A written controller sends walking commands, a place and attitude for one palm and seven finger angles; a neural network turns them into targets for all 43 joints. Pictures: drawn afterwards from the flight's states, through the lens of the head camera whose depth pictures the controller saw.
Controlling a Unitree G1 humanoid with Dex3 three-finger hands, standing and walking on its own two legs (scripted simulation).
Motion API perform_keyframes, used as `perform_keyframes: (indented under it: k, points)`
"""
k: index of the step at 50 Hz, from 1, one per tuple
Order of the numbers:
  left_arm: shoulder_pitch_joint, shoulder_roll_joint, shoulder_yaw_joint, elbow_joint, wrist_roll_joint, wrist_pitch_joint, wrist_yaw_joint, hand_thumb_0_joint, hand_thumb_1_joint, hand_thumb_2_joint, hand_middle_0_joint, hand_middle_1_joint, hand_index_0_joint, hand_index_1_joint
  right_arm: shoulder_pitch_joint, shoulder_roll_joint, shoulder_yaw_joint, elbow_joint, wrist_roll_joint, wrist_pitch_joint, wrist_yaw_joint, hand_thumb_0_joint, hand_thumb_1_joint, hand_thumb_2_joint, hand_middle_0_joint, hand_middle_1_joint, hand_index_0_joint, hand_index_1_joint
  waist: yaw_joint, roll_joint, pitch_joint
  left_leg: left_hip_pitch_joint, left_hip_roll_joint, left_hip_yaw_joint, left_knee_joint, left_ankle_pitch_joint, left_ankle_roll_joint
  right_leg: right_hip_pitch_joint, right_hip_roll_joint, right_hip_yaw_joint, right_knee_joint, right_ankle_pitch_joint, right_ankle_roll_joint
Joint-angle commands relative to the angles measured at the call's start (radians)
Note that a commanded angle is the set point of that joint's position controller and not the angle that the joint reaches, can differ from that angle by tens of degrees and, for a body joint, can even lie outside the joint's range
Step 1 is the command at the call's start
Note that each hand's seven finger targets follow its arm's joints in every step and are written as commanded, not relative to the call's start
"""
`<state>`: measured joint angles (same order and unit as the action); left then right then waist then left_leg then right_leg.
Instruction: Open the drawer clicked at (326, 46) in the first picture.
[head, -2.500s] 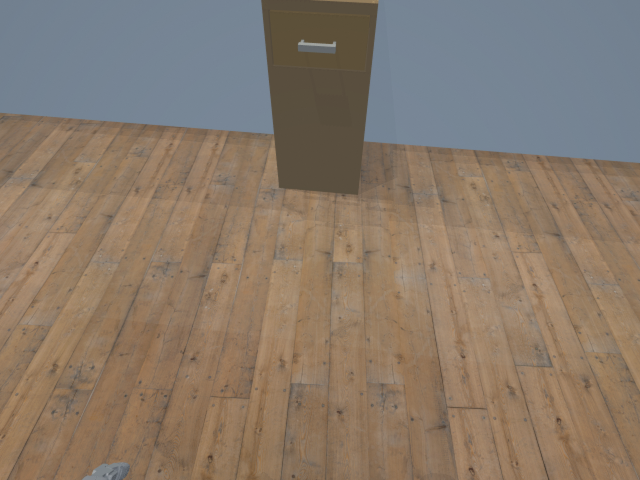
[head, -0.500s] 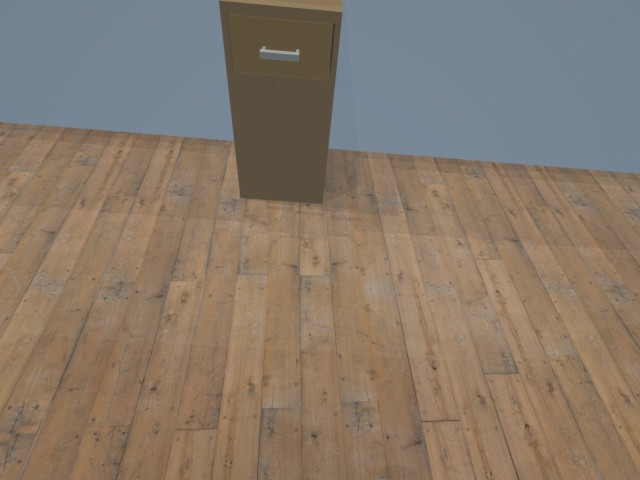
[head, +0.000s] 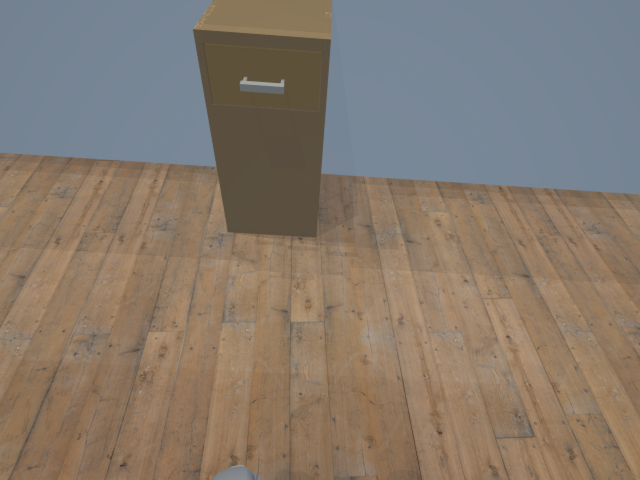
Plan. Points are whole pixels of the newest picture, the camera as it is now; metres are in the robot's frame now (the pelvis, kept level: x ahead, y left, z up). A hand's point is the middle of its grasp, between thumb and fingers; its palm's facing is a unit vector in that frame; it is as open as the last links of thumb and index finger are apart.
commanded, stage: walk to a spot facing it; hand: left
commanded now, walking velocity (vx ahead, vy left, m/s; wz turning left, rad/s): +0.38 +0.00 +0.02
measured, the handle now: (263, 84) +1.17 +0.20 -0.07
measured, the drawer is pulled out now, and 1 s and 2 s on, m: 0.00 0.00 0.00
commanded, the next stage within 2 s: take the last steps up to it in 0.44 s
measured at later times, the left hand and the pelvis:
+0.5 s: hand (206, 394) +0.28 +0.19 -0.17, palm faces -0.08 -0.98 -0.18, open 7.4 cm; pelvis +0.22 +0.01 +0.01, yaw -5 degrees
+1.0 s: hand (234, 337) +0.39 +0.16 -0.18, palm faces +0.07 -0.99 -0.15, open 7.3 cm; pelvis +0.39 -0.01 +0.00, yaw -1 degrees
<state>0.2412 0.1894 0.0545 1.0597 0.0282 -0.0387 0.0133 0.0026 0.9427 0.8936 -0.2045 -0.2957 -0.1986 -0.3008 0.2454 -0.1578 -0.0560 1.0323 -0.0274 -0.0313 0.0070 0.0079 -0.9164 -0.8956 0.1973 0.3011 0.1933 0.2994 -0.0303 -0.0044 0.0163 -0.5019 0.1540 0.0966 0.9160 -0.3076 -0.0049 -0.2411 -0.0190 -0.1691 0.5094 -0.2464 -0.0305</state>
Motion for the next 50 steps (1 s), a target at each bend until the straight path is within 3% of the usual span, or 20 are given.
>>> perform_keyframes:
  k: [1, 3, 4, 5, 6, 7, 9, 12, 22, 24, 26, 27, 28, 29, 30, 32, 36, 45, 49, 50]
  points:
    - [0.022, 0.15, 0.028, -0.048, 0.005, -0.02, -0.01, 0.0, 0.9, 0.9, -0.2, -0.3, -0.2, -0.3, 0.122, -0.024, -0.008, -0.017, 0.003, -0.01, 0.019, 0.0, -0.9, -0.9, 0.2, 0.3, 0.2, 0.3, -0.013, -0.088, 0.07, 0.227, -0.038, 0.05, -0.202, 0.039, -0.011, -0.194, -0.24, 0.19, -0.289, -0.298, -0.11]
    - [0.034, 0.133, 0.026, -0.049, -0.002, -0.01, -0.015, 0.0, 0.9, 0.9, -0.2, -0.3, -0.2, -0.3, 0.172, -0.057, -0.013, -0.002, 0.003, -0.021, 0.014, 0.0, -0.9, -0.9, 0.2, 0.3, 0.2, 0.3, -0.039, 0.001, 0.065, 0.384, -0.07, 0.086, -0.328, 0.029, -0.018, -0.232, -0.184, 0.143, -0.178, -0.323, -0.081]
    - [0.042, 0.098, 0.018, -0.059, -0.005, -0.007, -0.02, 0.0, 0.9, 0.9, -0.2, -0.3, -0.2, -0.3, 0.24, -0.111, -0.025, 0.016, -0.001, -0.027, 0.005, 0.0, -0.9, -0.9, 0.2, 0.3, 0.2, 0.3, -0.07, 0.138, 0.058, 0.458, -0.01, -0.03, -0.444, -0.114, 0.002, -0.273, -0.123, 0.097, 0.009, -0.279, -0.053]
    - [0.041, 0.026, 0.007, -0.087, -0.011, -0.006, -0.028, 0.0, 0.9, 0.9, -0.2, -0.3, -0.2, -0.3, 0.341, -0.215, -0.05, 0.031, -0.013, -0.035, -0.003, 0.0, -0.9, -0.9, 0.2, 0.3, 0.2, 0.3, -0.099, 0.394, 0.066, 0.52, 0.216, -0.402, -0.659, -0.326, 0.09, -0.43, -0.007, -0.002, 0.356, -0.291, 0.001]
    - [-0.024, 0.044, 0.008, -0.129, -0.002, -0.012, -0.025, 0.0, 0.9, 0.9, -0.2, -0.3, -0.2, -0.3, 0.367, -0.24, -0.047, 0.033, -0.014, -0.033, -0.011, 0.0, -0.9, -0.9, 0.2, 0.3, 0.2, 0.3, -0.106, 0.37, 0.082, 0.489, 0.318, -0.598, -0.777, -0.382, 0.16, -0.511, 0.0, 0.079, 0.567, -0.325, -0.001]
    - [-0.048, 0.059, 0.018, -0.122, 0.003, -0.012, -0.024, 0.0, 0.9, 0.9, -0.2, -0.3, -0.2, -0.3, 0.308, -0.203, -0.035, 0.027, -0.01, -0.033, -0.022, 0.0, -0.9, -0.9, 0.2, 0.3, 0.2, 0.3, -0.082, 0.263, 0.095, 0.449, 0.315, -0.58, -0.787, -0.378, 0.167, -0.544, -0.045, 0.141, 0.701, -0.235, -0.005]
    - [-0.006, 0.053, 0.023, -0.082, 0.006, -0.01, -0.038, 0.0, 0.9, 0.9, -0.2, -0.3, -0.2, -0.3, 0.181, -0.135, -0.011, -0.008, -0.003, -0.049, -0.025, 0.0, -0.9, -0.9, 0.2, 0.3, 0.2, 0.3, -0.015, 0.118, 0.107, 0.395, 0.235, -0.359, -0.766, -0.175, 0.122, -0.516, -0.1, 0.166, 0.731, -0.06, 0.006]
    - [0.06, 0.021, 0.019, -0.046, 0.006, 0.009, -0.038, 0.0, 0.9, 0.9, -0.2, -0.3, -0.2, -0.3, 0.162, -0.095, -0.008, 0.004, 0.004, -0.072, -0.032, 0.0, -0.9, -0.9, 0.2, 0.3, 0.2, 0.3, 0.025, 0.091, 0.035, 0.426, 0.171, -0.125, -0.73, 0.196, 0.112, -0.443, -0.111, 0.155, 0.681, 0.022, 0.036]
    - [-0.137, -0.008, 0.005, -0.094, -0.002, 0.013, -0.047, 0.0, 0.9, 0.9, -0.2, -0.3, -0.2, -0.3, 0.257, -0.108, -0.01, 0.095, -0.001, -0.056, -0.032, 0.0, -0.9, -0.9, 0.2, 0.3, 0.2, 0.3, -0.018, 0.14, 0.105, 0.512, 0.158, 0.076, -0.694, 0.433, 0.116, -0.35, -0.073, 0.039, 0.185, 0.082, 0.013]
    - [-0.101, 0.007, 0.008, -0.079, -0.002, 0.008, -0.045, 0.0, 0.9, 0.9, -0.2, -0.3, -0.2, -0.3, 0.245, -0.12, -0.012, 0.102, -0.002, -0.05, -0.033, 0.0, -0.9, -0.9, 0.2, 0.3, 0.2, 0.3, 0.008, 0.146, 0.092, 0.506, 0.166, 0.095, -0.622, 0.52, 0.107, -0.244, -0.042, 0.017, 0.135, 0.066, -0.011]
    - [0.084, 0.044, 0.018, -0.019, 0.004, -0.007, -0.039, 0.0, 0.9, 0.9, -0.2, -0.3, -0.2, -0.3, 0.214, -0.136, -0.014, 0.104, 0.005, -0.044, -0.032, 0.0, -0.9, -0.9, 0.2, 0.3, 0.2, 0.3, 0.097, 0.107, -0.003, 0.475, 0.131, 0.132, -0.383, 0.67, 0.073, 0.013, 0.016, -0.022, 0.043, 0.101, -0.033]
    - [0.23, 0.106, 0.034, 0.027, 0.008, -0.021, -0.031, 0.0, 0.9, 0.9, -0.2, -0.3, -0.2, -0.3, 0.203, -0.125, -0.012, 0.102, 0.015, -0.046, -0.026, 0.0, -0.9, -0.9, 0.2, 0.3, 0.2, 0.3, 0.162, 0.036, -0.088, 0.335, 0.093, 0.144, -0.162, 0.573, 0.039, 0.254, -0.037, 0.049, 0.022, 0.191, -0.05]
    - [0.324, 0.223, 0.063, 0.049, 0.009, -0.034, -0.014, 0.0, 0.9, 0.9, -0.2, -0.3, -0.2, -0.3, 0.259, -0.047, 0.0, 0.078, 0.031, -0.052, -0.022, 0.0, -0.9, -0.9, 0.2, 0.3, 0.2, 0.3, 0.168, -0.241, -0.218, 0.061, -0.039, 0.162, 0.179, 0.021, -0.004, 0.499, -0.331, 0.436, -0.023, 0.428, -0.152]
    - [0.364, 0.265, 0.059, 0.056, -0.017, -0.028, -0.012, 0.0, 0.9, 0.9, -0.2, -0.3, -0.2, -0.3, 0.228, -0.052, 0.003, 0.057, 0.032, -0.045, -0.029, 0.0, -0.9, -0.9, 0.2, 0.3, 0.2, 0.3, 0.158, -0.209, -0.241, -0.028, -0.102, 0.031, 0.407, -0.312, -0.007, 0.486, -0.455, 0.597, -0.128, 0.597, -0.24]
    - [0.266, 0.229, 0.056, 0.036, -0.019, -0.024, -0.004, 0.0, 0.9, 0.9, -0.2, -0.3, -0.2, -0.3, 0.186, -0.045, -0.003, 0.048, 0.029, -0.035, -0.03, 0.0, -0.9, -0.9, 0.2, 0.3, 0.2, 0.3, 0.133, -0.174, -0.19, -0.047, -0.056, -0.054, 0.458, -0.239, 0.002, 0.359, -0.434, 0.544, -0.163, 0.48, -0.222]
    - [0.104, 0.135, 0.031, -0.01, -0.013, -0.022, 0.004, 0.0, 0.9, 0.9, -0.2, -0.3, -0.2, -0.3, 0.129, -0.043, -0.003, 0.05, 0.012, -0.016, -0.024, 0.0, -0.9, -0.9, 0.2, 0.3, 0.2, 0.3, 0.077, -0.091, -0.012, -0.053, 0.02, -0.09, 0.427, -0.102, 0.0, 0.077, -0.383, 0.427, -0.241, 0.148, -0.171]
    - [0.006, 0.075, 0.016, -0.033, 0.001, -0.027, 0.009, 0.0, 0.9, 0.9, -0.2, -0.3, -0.2, -0.3, 0.228, 0.005, -0.003, 0.083, -0.001, 0.024, -0.009, 0.0, -0.9, -0.9, 0.2, 0.3, 0.2, 0.3, -0.015, -0.113, 0.021, 0.071, 0.018, -0.045, 0.207, 0.003, -0.02, -0.152, -0.285, 0.205, -0.331, -0.065, -0.102]
    - [0.094, 0.13, 0.025, -0.004, 0.003, -0.025, -0.003, 0.0, 0.9, 0.9, -0.2, -0.3, -0.2, -0.3, 0.014, -0.029, -0.004, -0.025, 0.006, 0.004, 0.018, 0.0, -0.9, -0.9, 0.2, 0.3, 0.2, 0.3, 0.053, -0.095, 0.08, 0.077, -0.028, 0.014, -0.217, 0.009, -0.012, -0.001, -0.312, 0.203, -0.345, -0.164, -0.119]
    - [0.091, 0.122, 0.026, 0.003, -0.006, -0.011, -0.006, 0.0, 0.9, 0.9, -0.2, -0.3, -0.2, -0.3, 0.092, -0.059, -0.002, -0.005, 0.003, -0.012, 0.013, 0.0, -0.9, -0.9, 0.2, 0.3, 0.2, 0.3, 0.005, -0.024, 0.065, 0.337, -0.071, 0.068, -0.431, 0.054, -0.006, -0.08, -0.238, 0.11, -0.2, -0.186, -0.065]
    - [0.101, 0.088, 0.018, -0.004, -0.007, -0.007, -0.011, 0.0, 0.9, 0.9, -0.2, -0.3, -0.2, -0.3, 0.165, -0.111, -0.011, 0.013, 0.001, -0.016, 0.006, 0.0, -0.9, -0.9, 0.2, 0.3, 0.2, 0.3, -0.021, 0.117, 0.044, 0.456, -0.012, -0.038, -0.499, -0.014, 0.02, -0.169, -0.175, 0.06, -0.045, -0.194, -0.028]
